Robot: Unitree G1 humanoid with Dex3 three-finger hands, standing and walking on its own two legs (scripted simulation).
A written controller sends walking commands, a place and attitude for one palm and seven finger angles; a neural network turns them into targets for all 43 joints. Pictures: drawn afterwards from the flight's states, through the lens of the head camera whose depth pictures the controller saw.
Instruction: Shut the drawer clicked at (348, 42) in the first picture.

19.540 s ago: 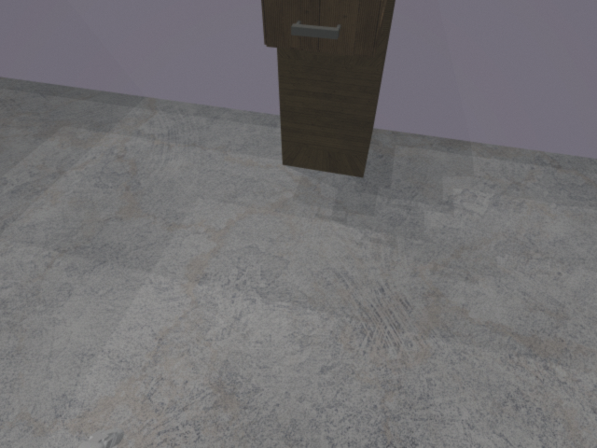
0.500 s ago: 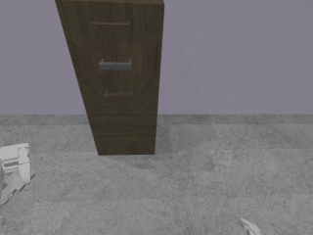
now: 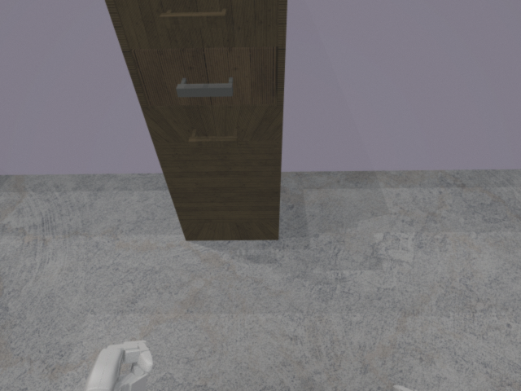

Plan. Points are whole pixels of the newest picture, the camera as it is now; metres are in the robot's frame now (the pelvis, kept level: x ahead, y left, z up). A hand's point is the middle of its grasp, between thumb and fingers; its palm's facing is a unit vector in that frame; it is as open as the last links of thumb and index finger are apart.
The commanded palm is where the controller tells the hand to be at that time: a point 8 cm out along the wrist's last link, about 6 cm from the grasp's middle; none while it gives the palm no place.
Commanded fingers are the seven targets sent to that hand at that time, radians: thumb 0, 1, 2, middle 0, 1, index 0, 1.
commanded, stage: let the arm hang, fingers relaxed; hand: left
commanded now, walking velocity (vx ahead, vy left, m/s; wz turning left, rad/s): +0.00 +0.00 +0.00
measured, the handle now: (206, 85) +0.86 +0.17 +0.05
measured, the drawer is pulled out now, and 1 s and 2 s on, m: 0.00 0.00 0.00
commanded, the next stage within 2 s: look to check the result in 0.90 s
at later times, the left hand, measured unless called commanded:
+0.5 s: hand out of the picture -0.03 +0.18 -0.15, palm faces +0.00 -0.98 -0.19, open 6.5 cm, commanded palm none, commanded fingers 0.00 0.90 0.90 -0.20 -0.30 -0.20 -0.30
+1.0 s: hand out of the picture -0.02 +0.17 -0.15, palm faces +0.00 -0.99 -0.17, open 7.4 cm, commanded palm none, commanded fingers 0.00 0.90 0.90 -0.20 -0.30 -0.20 -0.30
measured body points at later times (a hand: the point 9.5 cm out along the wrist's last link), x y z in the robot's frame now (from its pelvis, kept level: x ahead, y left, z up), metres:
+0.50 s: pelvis +0.01 +0.02 +0.02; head +0.02 +0.00 +0.47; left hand -0.03 +0.23 -0.13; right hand -0.02 -0.19 -0.15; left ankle +0.04 +0.12 -0.72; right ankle +0.00 -0.08 -0.72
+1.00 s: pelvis +0.00 +0.02 +0.02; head +0.01 +0.01 +0.47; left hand -0.02 +0.22 -0.14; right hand -0.05 -0.17 -0.15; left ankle +0.04 +0.12 -0.72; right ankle +0.00 -0.08 -0.72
